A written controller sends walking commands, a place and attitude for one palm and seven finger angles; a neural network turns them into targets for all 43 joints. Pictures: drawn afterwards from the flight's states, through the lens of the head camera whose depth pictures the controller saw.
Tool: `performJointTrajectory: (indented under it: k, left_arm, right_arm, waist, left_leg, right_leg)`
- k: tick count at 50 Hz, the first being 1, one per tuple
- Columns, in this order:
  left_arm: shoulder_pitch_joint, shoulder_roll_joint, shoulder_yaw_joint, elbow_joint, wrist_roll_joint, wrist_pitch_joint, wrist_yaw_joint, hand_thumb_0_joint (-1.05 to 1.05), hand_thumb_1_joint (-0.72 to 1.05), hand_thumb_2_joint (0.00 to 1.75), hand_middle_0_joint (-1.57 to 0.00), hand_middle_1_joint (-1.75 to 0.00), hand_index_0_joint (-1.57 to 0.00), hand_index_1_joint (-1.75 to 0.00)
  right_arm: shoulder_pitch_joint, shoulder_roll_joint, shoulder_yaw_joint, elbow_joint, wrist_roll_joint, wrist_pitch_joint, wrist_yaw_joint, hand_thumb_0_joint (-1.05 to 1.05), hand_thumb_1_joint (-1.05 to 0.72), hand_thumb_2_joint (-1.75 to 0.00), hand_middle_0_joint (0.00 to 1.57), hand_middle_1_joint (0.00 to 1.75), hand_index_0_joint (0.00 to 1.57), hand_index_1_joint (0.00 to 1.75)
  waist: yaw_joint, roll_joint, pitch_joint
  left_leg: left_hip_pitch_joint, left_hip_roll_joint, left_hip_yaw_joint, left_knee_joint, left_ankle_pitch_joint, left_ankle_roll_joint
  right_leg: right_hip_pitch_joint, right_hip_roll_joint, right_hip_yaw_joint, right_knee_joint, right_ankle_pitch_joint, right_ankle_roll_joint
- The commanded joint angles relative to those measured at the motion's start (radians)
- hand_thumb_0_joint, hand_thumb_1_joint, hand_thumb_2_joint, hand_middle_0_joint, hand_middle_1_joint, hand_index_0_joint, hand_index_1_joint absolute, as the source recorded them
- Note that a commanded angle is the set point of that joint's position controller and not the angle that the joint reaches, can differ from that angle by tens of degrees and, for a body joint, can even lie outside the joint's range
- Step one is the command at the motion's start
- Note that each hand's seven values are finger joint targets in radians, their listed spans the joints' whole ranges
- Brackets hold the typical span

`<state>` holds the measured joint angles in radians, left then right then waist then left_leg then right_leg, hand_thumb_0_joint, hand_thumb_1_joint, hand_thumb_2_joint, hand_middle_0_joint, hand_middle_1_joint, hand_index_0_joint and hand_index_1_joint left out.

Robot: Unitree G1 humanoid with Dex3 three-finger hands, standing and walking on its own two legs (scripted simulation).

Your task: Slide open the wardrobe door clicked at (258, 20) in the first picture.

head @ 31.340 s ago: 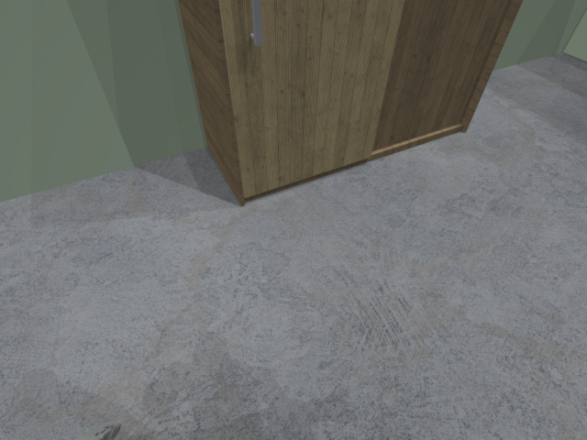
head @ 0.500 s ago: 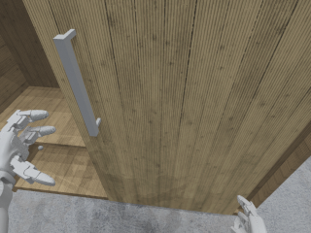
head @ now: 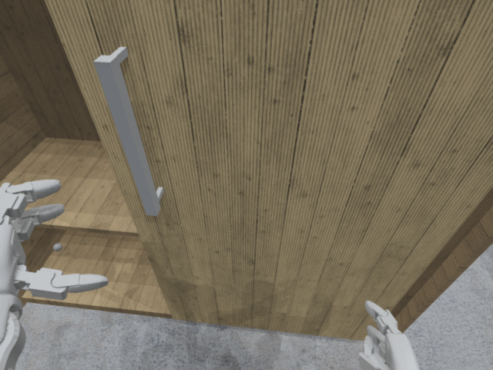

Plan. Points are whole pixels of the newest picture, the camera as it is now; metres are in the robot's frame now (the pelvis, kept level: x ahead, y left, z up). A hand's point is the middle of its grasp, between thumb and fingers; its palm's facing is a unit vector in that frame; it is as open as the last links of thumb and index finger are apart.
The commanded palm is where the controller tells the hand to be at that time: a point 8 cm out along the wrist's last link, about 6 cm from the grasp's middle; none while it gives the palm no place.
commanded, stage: draw the hand back to the body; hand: left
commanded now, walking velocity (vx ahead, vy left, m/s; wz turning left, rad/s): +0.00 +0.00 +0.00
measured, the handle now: (139, 143) +0.42 +0.26 +0.16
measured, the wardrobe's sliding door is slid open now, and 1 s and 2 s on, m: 0.64 0.64 0.64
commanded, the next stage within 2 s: step back with the hand held close in 0.90 s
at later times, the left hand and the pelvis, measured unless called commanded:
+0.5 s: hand (76, 233) +0.21 +0.25 +0.18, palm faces +0.43 -0.82 -0.39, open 9.0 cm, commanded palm +0.17 +0.29 +0.19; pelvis +0.02 +0.00 +0.01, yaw -2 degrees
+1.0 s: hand (77, 242) +0.20 +0.24 +0.18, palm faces +0.44 -0.82 -0.37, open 7.4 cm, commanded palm +0.16 +0.28 +0.18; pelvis +0.01 -0.02 +0.01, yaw -1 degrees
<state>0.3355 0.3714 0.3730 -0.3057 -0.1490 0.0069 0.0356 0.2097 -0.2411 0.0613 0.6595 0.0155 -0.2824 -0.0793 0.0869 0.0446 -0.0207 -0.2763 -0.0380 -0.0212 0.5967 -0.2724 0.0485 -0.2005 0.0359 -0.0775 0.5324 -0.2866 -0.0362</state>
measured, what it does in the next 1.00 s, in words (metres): stands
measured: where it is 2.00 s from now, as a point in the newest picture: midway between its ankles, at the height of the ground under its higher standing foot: outside the picture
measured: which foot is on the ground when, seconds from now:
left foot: down 0.00-1.00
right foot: down 0.00-1.00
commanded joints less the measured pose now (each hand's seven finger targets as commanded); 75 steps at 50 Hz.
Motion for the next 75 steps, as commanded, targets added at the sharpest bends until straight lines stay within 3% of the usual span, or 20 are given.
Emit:
performJointTrajectory:
  k: [1, 4, 19, 22, 26, 34, 49, 51, 52, 53, 54, 56, 59, 61, 63, 66, 68, 69, 73, 75]
  left_arm:
    - [-0.09, 0.202, 0.074, -0.284, 0.042, -0.133, 0.088, 0.0, -0.01, 0.46, -0.23, -0.83, -0.23, -0.83]
    - [-0.069, 0.184, 0.063, -0.231, 0.051, -0.138, 0.097, 0.0, 0.1, 0.51, -0.23, -0.77, -0.23, -0.77]
    - [0.041, 0.19, 0.077, -0.313, 0.068, -0.159, 0.091, 0.0, 0.65, 0.78, -0.21, -0.45, -0.21, -0.45]
    - [0.046, 0.189, 0.083, -0.305, 0.062, -0.158, 0.088, 0.0, 0.75, 0.83, -0.21, -0.38, -0.21, -0.38]
    - [0.031, 0.182, 0.077, -0.3, 0.058, -0.155, 0.082, 0.0, 0.9, 0.9, -0.2, -0.3, -0.2, -0.3]
    - [0.034, 0.177, 0.067, -0.322, 0.06, -0.154, 0.08, 0.0, 0.9, 0.9, -0.2, -0.3, -0.2, -0.3]
    - [0.032, 0.172, 0.065, -0.276, 0.054, -0.156, 0.076, 0.0, 0.9, 0.9, -0.2, -0.3, -0.2, -0.3]
    - [-0.018, 0.203, 0.09, -0.259, 0.057, -0.159, 0.082, 0.0, 0.9, 0.9, -0.2, -0.3, -0.2, -0.3]
    - [-0.174, 0.329, 0.214, -0.36, 0.07, -0.205, 0.094, 0.0, 0.9, 0.9, -0.2, -0.3, -0.2, -0.3]
    - [-0.184, 0.333, 0.215, -0.339, 0.076, -0.228, 0.097, 0.0, 0.9, 0.9, -0.2, -0.3, -0.2, -0.3]
    - [-0.052, 0.24, 0.145, -0.248, 0.076, -0.217, 0.089, 0.0, 0.9, 0.9, -0.2, -0.3, -0.2, -0.3]
    - [0.061, 0.174, 0.09, -0.228, 0.083, -0.204, 0.081, 0.0, 0.9, 0.9, -0.2, -0.3, -0.2, -0.3]
    - [0.149, 0.169, 0.087, -0.289, 0.083, -0.206, 0.088, 0.0, 0.9, 0.9, -0.2, -0.3, -0.2, -0.3]
    - [0.171, 0.195, 0.109, -0.346, 0.083, -0.209, 0.095, 0.0, 0.9, 0.9, -0.2, -0.3, -0.2, -0.3]
    - [0.176, 0.252, 0.162, -0.394, 0.083, -0.217, 0.104, 0.0, 0.9, 0.9, -0.2, -0.3, -0.2, -0.3]
    - [0.199, 0.267, 0.191, -0.405, 0.081, -0.231, 0.108, 0.0, 0.9, 0.9, -0.2, -0.3, -0.2, -0.3]
    - [0.189, 0.29, 0.217, -0.427, 0.085, -0.242, 0.111, 0.0, 0.9, 0.9, -0.2, -0.3, -0.2, -0.3]
    - [0.196, 0.265, 0.201, -0.406, 0.086, -0.245, 0.109, 0.0, 0.9, 0.9, -0.2, -0.3, -0.2, -0.3]
    - [0.177, 0.234, 0.187, -0.387, 0.104, -0.259, 0.105, 0.0, 0.9, 0.9, -0.2, -0.3, -0.2, -0.3]
    - [0.155, 0.208, 0.169, -0.36, 0.116, -0.259, 0.104, 0.0, 0.9, 0.9, -0.2, -0.3, -0.2, -0.3]
  right_arm:
    - [-0.112, -0.113, -0.057, -0.156, 0.0, -0.029, -0.007, 0.0, -0.9, -0.9, 0.2, 0.3, 0.2, 0.3]
    - [-0.123, -0.113, -0.062, -0.152, 0.002, 0.0, -0.01, 0.0, -0.9, -0.9, 0.2, 0.3, 0.2, 0.3]
    - [-0.13, -0.1, -0.073, -0.16, -0.009, 0.066, 0.009, 0.0, -0.9, -0.9, 0.2, 0.3, 0.2, 0.3]
    - [-0.133, -0.095, -0.075, -0.164, -0.006, 0.079, 0.009, 0.0, -0.9, -0.9, 0.2, 0.3, 0.2, 0.3]
    - [-0.142, -0.094, -0.076, -0.168, -0.005, 0.097, 0.007, 0.0, -0.9, -0.9, 0.2, 0.3, 0.2, 0.3]
    - [-0.149, -0.091, -0.077, -0.17, -0.009, 0.111, 0.005, 0.0, -0.9, -0.9, 0.2, 0.3, 0.2, 0.3]
    - [-0.169, -0.087, -0.075, -0.16, -0.01, 0.116, -0.001, 0.0, -0.9, -0.9, 0.2, 0.3, 0.2, 0.3]
    - [-0.167, -0.089, -0.077, -0.15, -0.01, 0.118, -0.004, 0.0, -0.9, -0.9, 0.2, 0.3, 0.2, 0.3]
    - [-0.172, -0.108, -0.069, -0.202, 0.003, 0.139, 0.001, 0.0, -0.9, -0.9, 0.2, 0.3, 0.2, 0.3]
    - [-0.169, -0.093, -0.067, -0.178, -0.002, 0.148, -0.004, 0.0, -0.9, -0.9, 0.2, 0.3, 0.2, 0.3]
    - [-0.167, -0.088, -0.067, -0.163, -0.01, 0.156, -0.003, 0.0, -0.9, -0.9, 0.2, 0.3, 0.2, 0.3]
    - [-0.146, -0.099, -0.075, -0.193, -0.009, 0.177, 0.005, 0.0, -0.9, -0.9, 0.2, 0.3, 0.2, 0.3]
    - [-0.141, -0.109, -0.083, -0.214, -0.007, 0.198, 0.005, 0.0, -0.9, -0.9, 0.2, 0.3, 0.2, 0.3]
    - [-0.139, -0.112, -0.09, -0.232, -0.004, 0.21, 0.003, 0.0, -0.9, -0.9, 0.2, 0.3, 0.2, 0.3]
    - [-0.144, -0.112, -0.092, -0.242, -0.005, 0.215, -0.004, 0.0, -0.9, -0.9, 0.2, 0.3, 0.2, 0.3]
    - [-0.138, -0.104, -0.096, -0.257, -0.001, 0.217, -0.011, 0.0, -0.9, -0.9, 0.2, 0.3, 0.2, 0.3]
    - [-0.135, -0.114, -0.101, -0.261, -0.004, 0.212, -0.016, 0.0, -0.9, -0.9, 0.2, 0.3, 0.2, 0.3]
    - [-0.129, -0.111, -0.1, -0.261, -0.002, 0.209, -0.018, 0.0, -0.9, -0.9, 0.2, 0.3, 0.2, 0.3]
    - [-0.127, -0.135, -0.106, -0.264, -0.006, 0.184, -0.019, 0.0, -0.9, -0.9, 0.2, 0.3, 0.2, 0.3]
    - [-0.118, -0.138, -0.107, -0.261, -0.005, 0.174, -0.018, 0.0, -0.9, -0.9, 0.2, 0.3, 0.2, 0.3]
  waist:
    - [-0.015, 0.091, -0.082]
    - [-0.021, -0.017, -0.022]
    - [-0.002, 0.05, -0.055]
    - [-0.005, -0.001, -0.039]
    - [-0.007, 0.007, -0.019]
    - [-0.006, 0.037, -0.049]
    - [-0.007, 0.003, 0.009]
    - [-0.01, -0.006, 0.001]
    - [-0.037, -0.028, 0.084]
    - [-0.044, -0.028, 0.078]
    - [-0.051, -0.078, 0.074]
    - [-0.048, -0.067, 0.001]
    - [-0.049, 0.03, -0.096]
    - [-0.049, 0.007, -0.137]
    - [-0.047, -0.007, -0.151]
    - [-0.048, -0.035, -0.143]
    - [-0.048, 0.015, -0.144]
    - [-0.05, 0.024, -0.133]
    - [-0.048, 0.114, -0.096]
    - [-0.05, 0.111, -0.064]
  left_leg:
    - [0.078, 0.066, -0.101, -0.188, -0.067, -0.021]
    - [0.072, 0.075, -0.09, -0.199, -0.029, -0.016]
    - [0.181, 0.074, -0.047, -0.197, 0.285, -0.039]
    - [0.173, 0.071, -0.038, -0.199, 0.264, -0.033]
    - [0.177, 0.065, -0.026, -0.2, 0.231, -0.021]
    - [0.2, 0.06, -0.016, -0.196, 0.258, -0.013]
    - [0.197, 0.053, -0.01, -0.223, 0.156, -0.005]
    - [0.196, 0.05, -0.008, -0.223, 0.149, -0.005]
    - [0.12, 0.061, -0.048, -0.174, 0.077, 0.018]
    - [0.127, 0.06, -0.061, -0.155, 0.071, 0.013]
    - [0.143, 0.061, -0.059, -0.138, 0.106, 0.013]
    - [0.155, 0.066, -0.041, -0.13, 0.174, 0.014]
    - [0.171, 0.089, -0.037, -0.164, 0.295, 0.015]
    - [0.148, 0.099, -0.046, -0.176, 0.317, 0.015]
    - [0.115, 0.104, -0.059, -0.19, 0.309, 0.015]
    - [0.046, 0.116, -0.084, -0.211, 0.257, 0.021]
    - [0.001, 0.125, -0.104, -0.235, 0.227, 0.026]
    - [-0.027, 0.134, -0.117, -0.252, 0.205, 0.028]
    - [-0.206, 0.17, -0.17, -0.341, -0.066, 0.058]
    - [-0.315, 0.196, -0.204, -0.38, -0.222, 0.074]
  right_leg:
    - [-0.023, -0.063, 0.074, -0.108, 0.016, -0.009]
    - [-0.027, -0.058, 0.07, -0.128, 0.023, -0.005]
    - [0.061, -0.061, 0.066, -0.158, 0.214, -0.005]
    - [0.059, -0.059, 0.066, -0.166, 0.216, -0.001]
    - [0.051, -0.061, 0.073, -0.185, 0.204, 0.002]
    - [0.076, -0.066, 0.08, -0.195, 0.246, 0.003]
    - [0.052, -0.065, 0.09, -0.251, 0.14, 0.009]
    - [0.053, -0.063, 0.092, -0.255, 0.132, 0.009]
    - [-0.062, -0.117, 0.217, -0.327, 0.147, 0.031]
    - [-0.072, -0.153, 0.234, -0.337, 0.159, 0.013]
    - [-0.093, -0.161, 0.222, -0.329, 0.198, 0.014]
    - [-0.072, -0.163, 0.19, -0.289, 0.269, 0.032]
    - [-0.025, -0.14, 0.144, -0.221, 0.334, 0.052]
    - [-0.001, -0.124, 0.132, -0.197, 0.32, 0.052]
    - [0.02, -0.115, 0.125, -0.18, 0.304, 0.042]
    - [0.036, -0.099, 0.129, -0.153, 0.276, 0.039]
    - [0.065, -0.084, 0.126, -0.121, 0.266, 0.039]
    - [0.076, -0.072, 0.12, -0.103, 0.252, 0.041]
    - [0.169, -0.035, 0.117, -0.014, 0.185, 0.045]
    - [0.206, -0.024, 0.123, 0.044, 0.151, 0.046]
